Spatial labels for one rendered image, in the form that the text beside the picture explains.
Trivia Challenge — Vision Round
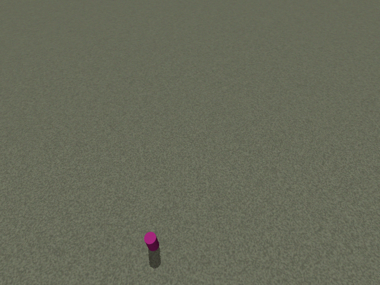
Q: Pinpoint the can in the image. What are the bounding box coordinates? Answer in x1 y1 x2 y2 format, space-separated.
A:
144 232 159 251

